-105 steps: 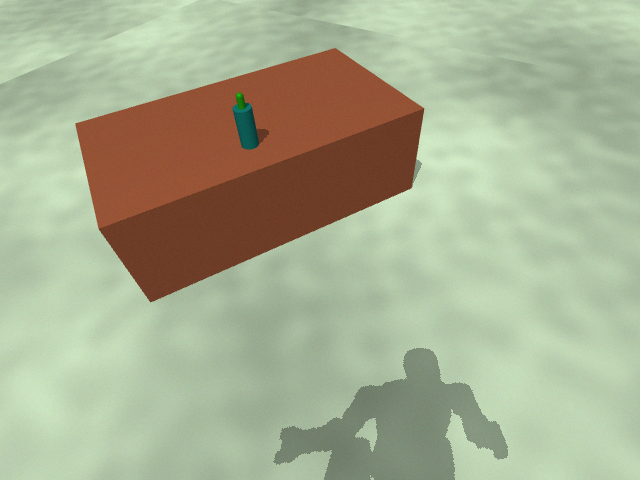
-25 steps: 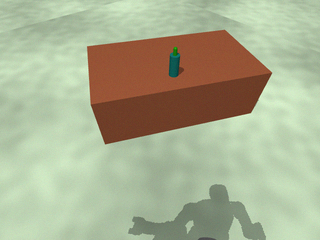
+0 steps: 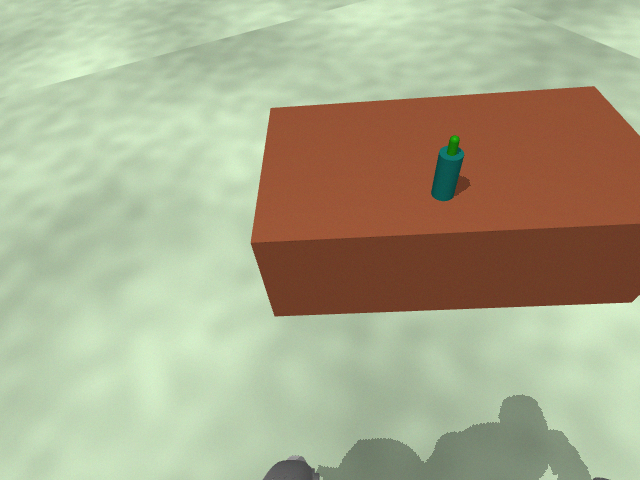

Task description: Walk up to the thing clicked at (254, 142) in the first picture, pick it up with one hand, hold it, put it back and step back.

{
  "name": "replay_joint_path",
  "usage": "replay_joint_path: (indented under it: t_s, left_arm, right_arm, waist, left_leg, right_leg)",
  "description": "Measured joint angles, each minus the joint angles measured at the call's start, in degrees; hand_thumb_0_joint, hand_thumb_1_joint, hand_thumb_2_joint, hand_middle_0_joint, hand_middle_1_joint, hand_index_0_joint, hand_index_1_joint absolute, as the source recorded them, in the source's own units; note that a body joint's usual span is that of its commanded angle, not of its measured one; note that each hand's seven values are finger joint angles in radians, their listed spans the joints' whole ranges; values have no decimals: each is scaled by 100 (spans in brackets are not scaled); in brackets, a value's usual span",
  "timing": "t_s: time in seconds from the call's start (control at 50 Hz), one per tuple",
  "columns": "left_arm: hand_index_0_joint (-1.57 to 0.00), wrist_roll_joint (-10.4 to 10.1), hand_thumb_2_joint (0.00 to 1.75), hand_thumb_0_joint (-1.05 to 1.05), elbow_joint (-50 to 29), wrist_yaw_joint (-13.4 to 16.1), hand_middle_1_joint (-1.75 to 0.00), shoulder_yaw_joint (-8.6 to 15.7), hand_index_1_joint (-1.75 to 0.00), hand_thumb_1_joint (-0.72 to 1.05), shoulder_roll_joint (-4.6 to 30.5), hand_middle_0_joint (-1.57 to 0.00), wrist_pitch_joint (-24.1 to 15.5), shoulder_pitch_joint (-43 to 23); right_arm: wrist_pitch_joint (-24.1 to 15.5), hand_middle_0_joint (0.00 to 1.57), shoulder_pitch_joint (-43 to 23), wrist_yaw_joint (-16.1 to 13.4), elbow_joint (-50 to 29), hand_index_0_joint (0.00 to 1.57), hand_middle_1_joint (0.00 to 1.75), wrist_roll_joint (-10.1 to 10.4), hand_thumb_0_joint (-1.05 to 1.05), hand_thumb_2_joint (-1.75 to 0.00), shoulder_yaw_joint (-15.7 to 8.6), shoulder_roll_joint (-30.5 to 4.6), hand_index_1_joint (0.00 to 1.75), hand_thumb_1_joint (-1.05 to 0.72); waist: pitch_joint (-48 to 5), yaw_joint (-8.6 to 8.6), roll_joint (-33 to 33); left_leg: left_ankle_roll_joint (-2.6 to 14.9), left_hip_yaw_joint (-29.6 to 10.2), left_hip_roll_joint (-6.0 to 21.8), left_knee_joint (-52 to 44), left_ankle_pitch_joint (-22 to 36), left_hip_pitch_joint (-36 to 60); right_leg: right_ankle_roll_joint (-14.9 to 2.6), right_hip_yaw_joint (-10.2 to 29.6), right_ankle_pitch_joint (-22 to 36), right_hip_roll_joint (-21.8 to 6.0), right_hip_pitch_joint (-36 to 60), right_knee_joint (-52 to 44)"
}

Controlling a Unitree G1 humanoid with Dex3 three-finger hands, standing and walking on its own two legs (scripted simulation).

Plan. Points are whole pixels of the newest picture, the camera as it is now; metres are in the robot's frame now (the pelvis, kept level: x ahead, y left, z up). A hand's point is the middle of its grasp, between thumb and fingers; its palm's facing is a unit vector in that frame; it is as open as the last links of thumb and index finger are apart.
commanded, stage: walk up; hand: right
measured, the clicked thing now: (448, 167) +0.95 -0.24 -0.25
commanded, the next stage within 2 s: none
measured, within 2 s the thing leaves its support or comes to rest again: neither
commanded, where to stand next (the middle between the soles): +0.48 -0.06 m, yaw +5 degrees
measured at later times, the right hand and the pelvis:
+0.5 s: hand (589, 426) +0.25 -0.31 -0.14, palm faces -0.07 +0.91 -0.40, open 7.4 cm; pelvis +0.19 -0.03 -0.02, yaw +2 degrees
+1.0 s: hand (542, 287) +0.48 -0.31 -0.14, palm faces -0.17 +0.89 -0.42, open 7.4 cm; pelvis +0.36 -0.05 -0.02, yaw +6 degrees
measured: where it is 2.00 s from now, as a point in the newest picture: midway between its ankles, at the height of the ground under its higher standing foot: (387, 407)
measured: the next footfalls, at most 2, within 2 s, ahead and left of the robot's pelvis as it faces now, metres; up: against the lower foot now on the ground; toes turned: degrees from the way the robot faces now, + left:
left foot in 0.10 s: +0.19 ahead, +0.13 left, +0.00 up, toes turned +6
right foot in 0.52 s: +0.35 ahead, -0.18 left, +0.00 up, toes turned -3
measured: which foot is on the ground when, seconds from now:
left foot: up 0.00-0.08, down 0.10-0.54, up 0.56-0.92, down 0.94-1.00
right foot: down 0.00-0.12, up 0.14-0.50, down 0.52-0.96, up 0.98-1.00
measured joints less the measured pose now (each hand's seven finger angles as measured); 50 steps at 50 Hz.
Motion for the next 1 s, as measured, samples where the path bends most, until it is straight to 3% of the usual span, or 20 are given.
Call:
replay_joint_path:
  t_s: [0.08,0.12,0.18,0.24,0.4,0.5,0.52,0.56,0.62,0.66,0.78,0.88,0.96,1.0]
  left_arm:
    - [-21,-12,90,1,-21,-4,-30,0,-30,90,159,-20,89,201]
    - [-21,-34,90,1,-24,26,-30,-26,-30,90,213,-20,155,296]
    - [-20,-65,90,1,109,93,-30,-79,-30,90,159,-20,329,191]
    - [-20,-92,90,1,145,96,-30,-110,-30,90,171,-20,360,55]
    - [-20,-30,90,1,25,-122,-30,-18,-30,91,156,-20,360,-266]
    - [-20,-10,90,1,103,-207,-30,63,-30,90,182,-20,313,-376]
    - [-20,-3,90,1,94,-200,-30,85,-30,90,208,-20,263,-375]
    - [-20,27,90,1,60,-124,-30,125,-30,90,167,-20,131,-447]
    - [-20,-37,90,0,-32,-29,-30,60,-30,90,75,-20,42,-481]
    - [-20,-69,90,0,-50,14,-30,-9,-30,90,-16,-20,44,-433]
    - [-21,-69,90,0,-77,47,-30,-94,-30,90,-59,-20,61,-163]
    - [-21,-55,90,0,-107,35,-30,-113,-30,90,18,-20,110,46]
    - [-21,-85,90,1,-74,67,-30,-173,-30,90,81,-20,207,172]
    - [-21,-113,90,1,31,122,-30,-191,-30,90,39,-20,306,87]
  right_arm:
    - [-21,20,-94,9,-49,20,30,1,1,-90,-26,33,30,-90]
    - [-108,20,-131,-29,-103,20,30,-30,0,-90,-38,34,30,-90]
    - [-189,21,-164,-118,-232,20,30,16,0,-90,0,107,30,-90]
    - [-208,21,-70,-184,-277,20,30,86,0,-90,115,249,30,-90]
    - [-227,21,363,-167,-188,21,30,27,0,-90,197,239,30,-90]
    - [-141,21,579,-169,-46,21,30,0,0,-90,102,48,30,-89]
    - [-113,21,624,-183,-21,21,30,-15,0,-90,84,10,30,-89]
    - [-34,21,635,-243,86,20,30,-15,1,-90,38,-68,30,-89]
    - [75,21,495,-305,297,20,30,28,1,-90,58,-63,30,-90]
    - [53,21,402,-285,347,20,30,58,1,-90,74,-77,30,-90]
    - [17,21,253,-125,290,20,30,-11,1,-90,101,58,30,-90]
    - [32,21,143,-60,274,20,30,-45,1,-90,110,187,30,-90]
    - [-121,21,68,-116,165,20,30,-59,1,-90,84,197,30,-90]
    - [-170,21,-12,-186,57,20,30,-57,0,-90,71,216,30,-90]
  waist:
    - [25,58,-167]
    - [41,33,-295]
    - [79,-76,-399]
    - [59,-184,-544]
    - [-24,-394,-564]
    - [-140,-503,-352]
    - [-165,-500,-297]
    - [-102,-472,-19]
    - [-21,-363,55]
    - [7,-321,132]
    - [23,-233,87]
    - [52,-118,-103]
    - [60,-138,-311]
    - [126,-202,-404]
  left_leg:
    - [56,228,-28,-935,443,307]
    - [143,324,-180,-1046,713,502]
    - [178,330,-258,-520,238,509]
    - [138,312,-294,-742,138,864]
    - [31,249,-235,-1181,-121,1554]
    - [-100,212,-74,-1027,-570,1786]
    - [-109,184,-13,-848,-741,1775]
    - [73,-72,164,74,-1062,1494]
    - [137,-268,-156,1644,-1063,771]
    - [140,-177,-196,1837,-813,417]
    - [6,107,-53,692,-285,-53]
    - [33,247,-17,-376,106,117]
    - [156,399,-205,-1092,654,624]
    - [191,440,-269,-758,392,616]
  right_leg:
    - [130,-128,-549,-86,217,380]
    - [82,-95,-996,-256,107,1106]
    - [-106,517,-1221,-115,-660,3034]
    - [-138,795,-886,-78,-1340,3758]
    - [41,919,-48,-413,-2053,2181]
    - [4,807,272,-340,-1687,1179]
    - [16,774,323,-270,-1524,999]
    - [101,584,335,-77,-1451,1211]
    - [54,495,100,-69,-1261,1246]
    - [-1,433,129,-30,-1012,953]
    - [-95,271,129,107,-420,280]
    - [-38,177,-181,157,-77,248]
    - [30,193,-813,-2,-116,1059]
    - [-52,544,-1103,47,-517,2173]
